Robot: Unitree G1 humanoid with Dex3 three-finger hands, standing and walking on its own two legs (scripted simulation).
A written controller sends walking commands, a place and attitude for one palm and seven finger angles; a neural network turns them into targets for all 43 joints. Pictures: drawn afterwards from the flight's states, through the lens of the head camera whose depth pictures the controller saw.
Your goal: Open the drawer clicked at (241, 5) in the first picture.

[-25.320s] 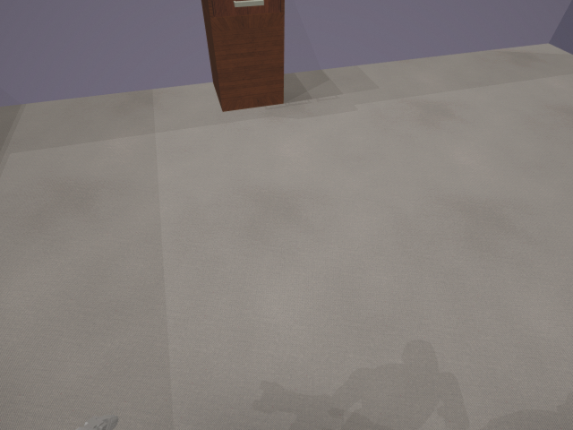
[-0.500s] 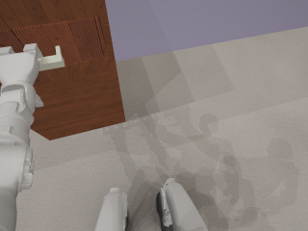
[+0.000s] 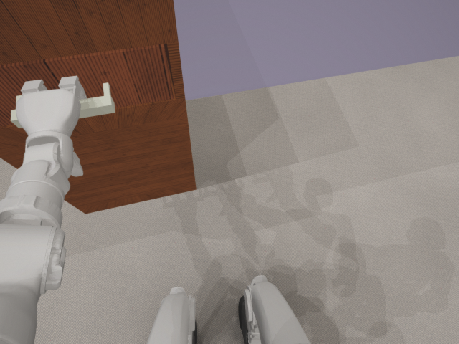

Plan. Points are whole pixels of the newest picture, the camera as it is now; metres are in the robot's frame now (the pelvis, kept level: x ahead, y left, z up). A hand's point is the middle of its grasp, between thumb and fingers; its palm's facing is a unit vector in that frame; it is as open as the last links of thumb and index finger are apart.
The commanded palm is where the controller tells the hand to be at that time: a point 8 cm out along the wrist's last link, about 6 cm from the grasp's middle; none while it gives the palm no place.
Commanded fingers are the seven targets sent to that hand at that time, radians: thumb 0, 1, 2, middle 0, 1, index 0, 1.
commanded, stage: lift the hand off the handle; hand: left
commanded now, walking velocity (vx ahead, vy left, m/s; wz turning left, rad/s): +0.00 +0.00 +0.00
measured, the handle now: (65, 102) +0.55 +0.27 +0.00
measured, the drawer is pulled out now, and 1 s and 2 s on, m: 0.00 0.00 0.00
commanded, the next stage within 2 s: none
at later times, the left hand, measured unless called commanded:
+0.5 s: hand (63, 125) +0.50 +0.26 +0.00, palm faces -0.09 -0.03 -1.00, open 13.3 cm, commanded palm +0.51 +0.25 +0.08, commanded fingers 0.00 -0.50 0.30 -0.30 -1.20 -0.30 -1.20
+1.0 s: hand (48, 109) +0.50 +0.27 +0.05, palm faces -0.06 -0.03 -1.00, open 13.2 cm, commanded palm +0.50 +0.26 +0.12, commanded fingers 0.00 -0.50 0.30 -0.30 -1.20 -0.30 -1.20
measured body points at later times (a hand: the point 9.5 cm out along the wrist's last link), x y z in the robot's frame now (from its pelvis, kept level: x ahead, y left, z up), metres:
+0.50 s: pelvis +0.03 +0.00 +0.03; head +0.17 +0.01 +0.46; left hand +0.50 +0.26 +0.06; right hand +0.02 -0.28 -0.09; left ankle +0.02 +0.11 -0.62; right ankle +0.06 -0.12 -0.62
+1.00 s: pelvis +0.05 +0.00 +0.06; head +0.16 +0.00 +0.49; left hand +0.50 +0.26 +0.10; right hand +0.08 -0.27 -0.07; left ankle +0.02 +0.11 -0.62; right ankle +0.06 -0.12 -0.62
